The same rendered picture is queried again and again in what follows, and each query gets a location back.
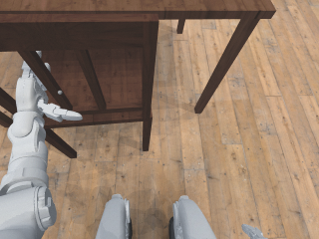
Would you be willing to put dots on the left robot thigh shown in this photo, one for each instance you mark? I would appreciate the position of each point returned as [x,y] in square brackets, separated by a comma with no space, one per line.
[115,218]

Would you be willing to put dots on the robot left forearm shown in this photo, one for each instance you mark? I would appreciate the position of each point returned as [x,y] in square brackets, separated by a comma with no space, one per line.
[28,162]

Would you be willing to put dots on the right robot shin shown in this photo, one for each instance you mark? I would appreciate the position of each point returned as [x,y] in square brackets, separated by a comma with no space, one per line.
[178,231]

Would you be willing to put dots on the robot left hand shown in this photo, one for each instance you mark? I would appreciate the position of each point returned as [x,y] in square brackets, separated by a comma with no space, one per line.
[30,90]

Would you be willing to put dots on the chair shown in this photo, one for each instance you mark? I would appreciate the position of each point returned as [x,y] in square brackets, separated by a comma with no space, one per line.
[104,64]

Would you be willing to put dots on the robot left upper arm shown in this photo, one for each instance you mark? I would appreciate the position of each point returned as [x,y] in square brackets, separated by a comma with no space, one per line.
[27,214]

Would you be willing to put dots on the robot right hand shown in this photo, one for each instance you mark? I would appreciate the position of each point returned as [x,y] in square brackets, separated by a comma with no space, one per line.
[253,233]

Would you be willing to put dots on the table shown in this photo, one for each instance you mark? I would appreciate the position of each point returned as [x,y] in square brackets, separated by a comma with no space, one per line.
[248,11]

